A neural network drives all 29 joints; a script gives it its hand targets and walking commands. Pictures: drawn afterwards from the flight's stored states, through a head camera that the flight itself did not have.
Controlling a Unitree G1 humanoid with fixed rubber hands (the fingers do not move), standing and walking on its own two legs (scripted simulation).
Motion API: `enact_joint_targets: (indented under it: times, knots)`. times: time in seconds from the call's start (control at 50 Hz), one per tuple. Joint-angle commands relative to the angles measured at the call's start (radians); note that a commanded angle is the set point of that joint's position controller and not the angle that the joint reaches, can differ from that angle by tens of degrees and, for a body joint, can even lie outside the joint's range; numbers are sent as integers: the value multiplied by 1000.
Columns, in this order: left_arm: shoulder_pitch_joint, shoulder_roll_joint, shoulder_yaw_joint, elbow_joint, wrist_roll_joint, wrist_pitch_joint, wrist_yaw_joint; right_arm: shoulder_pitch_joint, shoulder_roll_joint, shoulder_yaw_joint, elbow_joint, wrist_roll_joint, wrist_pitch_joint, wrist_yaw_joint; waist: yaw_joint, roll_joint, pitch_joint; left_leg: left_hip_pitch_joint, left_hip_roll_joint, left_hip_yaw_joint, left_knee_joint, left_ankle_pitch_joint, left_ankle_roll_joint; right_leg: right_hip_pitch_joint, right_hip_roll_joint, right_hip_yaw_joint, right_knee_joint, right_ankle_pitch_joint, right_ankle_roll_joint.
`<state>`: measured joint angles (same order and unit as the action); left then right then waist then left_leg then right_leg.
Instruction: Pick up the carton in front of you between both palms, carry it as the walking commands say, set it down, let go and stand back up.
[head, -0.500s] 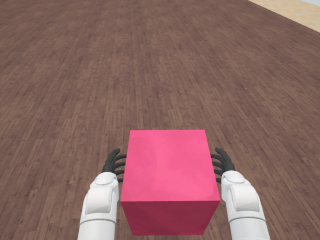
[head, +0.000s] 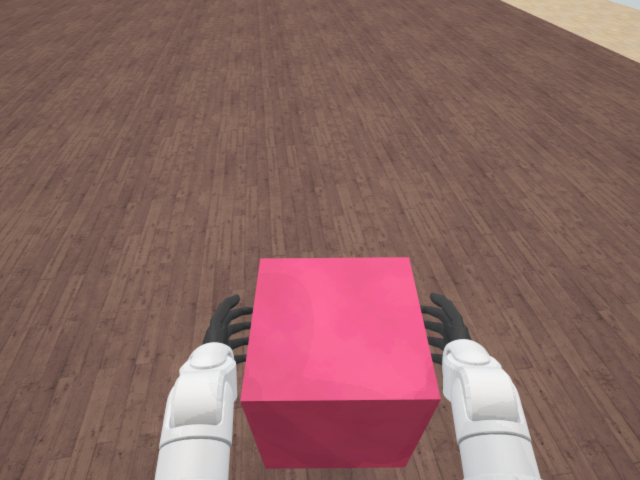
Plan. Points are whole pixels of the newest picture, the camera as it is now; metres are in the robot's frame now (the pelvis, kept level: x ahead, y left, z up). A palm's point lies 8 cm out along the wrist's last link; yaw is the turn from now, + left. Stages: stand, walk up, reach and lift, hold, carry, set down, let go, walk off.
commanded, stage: carry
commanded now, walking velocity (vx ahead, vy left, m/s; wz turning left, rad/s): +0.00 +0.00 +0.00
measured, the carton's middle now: (335, 366) +0.32 +0.00 -0.04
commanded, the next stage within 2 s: hold in 0.14 s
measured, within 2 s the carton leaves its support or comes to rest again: neither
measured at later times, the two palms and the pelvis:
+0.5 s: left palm (246, 340) +0.30 +0.12 +0.05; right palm (491, 376) +0.25 -0.18 +0.05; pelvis -0.01 +0.02 +0.01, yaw -10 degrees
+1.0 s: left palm (243, 327) +0.35 +0.13 +0.01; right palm (457, 355) +0.30 -0.16 +0.01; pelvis -0.02 +0.06 -0.01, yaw -11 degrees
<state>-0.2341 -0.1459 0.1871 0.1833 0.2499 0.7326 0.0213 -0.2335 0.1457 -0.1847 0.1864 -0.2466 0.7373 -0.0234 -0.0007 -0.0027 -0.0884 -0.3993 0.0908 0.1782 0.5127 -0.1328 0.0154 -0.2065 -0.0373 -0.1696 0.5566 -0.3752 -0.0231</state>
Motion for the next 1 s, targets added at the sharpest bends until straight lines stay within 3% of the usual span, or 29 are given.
enact_joint_targets:
  times: [0.0, 0.12, 0.14, 0.16, 0.18, 0.2, 0.24, 0.26, 0.28, 0.34, 0.42, 0.62, 0.68, 0.76, 0.84, 0.9, 0.98]
  knots:
    - [-451, -898, -556, -53, -255, -35, -231, -463, 900, 556, -65, 257, -42, 230, 0, 3, -246, 208, 80, -101, -29, 173, 6, -35, -118, 105, -116, 215, -7]
    - [-449, -897, -556, -55, -255, -35, -231, -462, 900, 559, -68, 258, -41, 230, 0, 2, -246, 206, 80, -99, -26, 174, 4, -34, -119, 105, -114, 224, -8]
    - [-373, -914, -547, -91, -256, -37, -232, -399, 929, 528, -24, 250, -54, 238, 5, -135, -94, 557, -205, -237, -21, 287, 18, -159, 59, 291, -235, 473, -4]
    - [-392, -876, -536, -131, -249, -50, -231, -402, 912, 506, -46, 217, -85, 231, -7, -133, -143, 598, -175, -263, -34, 313, 19, -144, 44, 312, -238, 480, -15]
    - [-407, -881, -559, -124, -252, -52, -235, -377, 905, 503, -26, 200, -92, 223, -8, -91, -144, 539, -178, -260, -47, 350, 9, -59, 52, 309, -212, 576, -14]
    - [-424, -875, -567, -120, -254, -57, -239, -373, 904, 489, -24, 195, -103, 211, -32, -75, -178, 531, -172, -259, -59, 341, 0, 3, 69, 307, -222, 542, -11]
    - [-439, -890, -595, -123, -266, -63, -246, -384, 890, 480, -13, 189, -109, 207, -31, -30, -168, 467, -197, -241, -82, 297, -18, 87, 80, 293, -217, 559, 1]
    - [-452, -884, -596, -118, -266, -67, -247, -393, 904, 478, -3, 196, -113, 205, -41, -52, -175, 484, -195, -242, -85, 255, -19, 81, 84, 291, -242, 472, 4]
    - [-444, -892, -587, -106, -258, -69, -247, -421, 905, 496, -10, 202, -112, 213, -14, -35, -151, 463, -207, -232, -94, 215, -20, 78, 82, 286, -240, 459, 10]
    - [-428, -908, -553, -59, -228, -70, -236, -493, 932, 534, -1, 244, -109, 245, 25, -24, -151, 507, -211, -228, -109, 188, -11, 33, 85, 285, -245, 412, 24]
    - [-429, -926, -516, 1, -198, -68, -237, -532, 928, 518, 38, 242, -104, 269, 39, -21, -111, 533, -202, -229, -125, 136, -9, -22, 96, 276, -263, 285, 19]
    - [-522, -966, -519, 39, -213, -60, -276, -557, 945, 446, 101, 208, -106, 289, -4, 3, -113, 627, -167, -240, -146, 73, -23, -122, 118, 260, -287, 129, -9]
    - [-596, -990, -498, 78, -214, -62, -277, -622, 915, 393, 146, 180, -121, 299, -21, 18, -98, 622, -155, -253, -152, -14, -33, -145, 123, 253, -276, 60, -24]
    - [-715, -1002, -380, 227, -165, -89, -269, -772, 872, 273, 282, 110, -167, 323, -17, 31, -64, 582, -142, -281, -138, -165, -37, -203, 120, 248, -224, -29, -40]
    - [-814, -933, -185, 380, -62, -132, -230, -886, 809, 98, 438, -1, -218, 312, -2, 22, -13, 498, -132, -304, -101, -260, -34, -273, 124, 244, -137, -64, -41]
    - [-830, -831, -43, 435, 25, -178, -192, -891, 724, -41, 512, -94, -260, 280, 11, 10, 9, 421, -139, -297, -54, -241, -36, -339, 130, 242, -79, -48, -36]
    - [-808, -695, 58, 447, 98, -268, -163, -851, 615, -136, 537, -153, -339, 242, 17, 4, -34, 299, -162, -255, 43, -90, -36, -454, 145, 237, -9, 15, -23]
